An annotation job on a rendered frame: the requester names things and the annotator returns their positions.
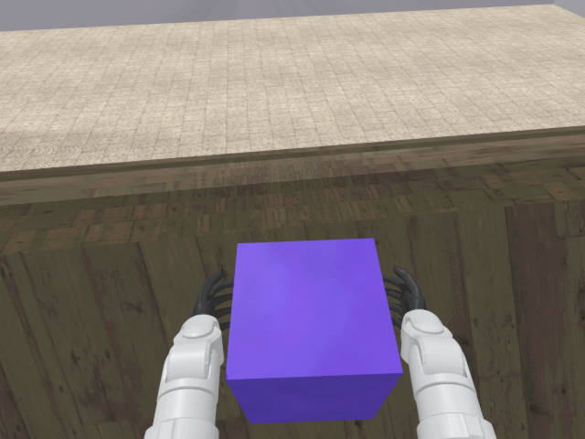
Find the right robot forearm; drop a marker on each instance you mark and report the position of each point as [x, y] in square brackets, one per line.
[442, 384]

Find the left robot forearm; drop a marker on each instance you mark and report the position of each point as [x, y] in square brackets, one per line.
[188, 393]

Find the robot right hand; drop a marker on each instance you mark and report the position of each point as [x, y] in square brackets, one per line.
[410, 297]

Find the carton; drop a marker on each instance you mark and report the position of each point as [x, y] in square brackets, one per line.
[311, 337]

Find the robot left hand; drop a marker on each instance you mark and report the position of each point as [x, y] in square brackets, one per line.
[206, 302]

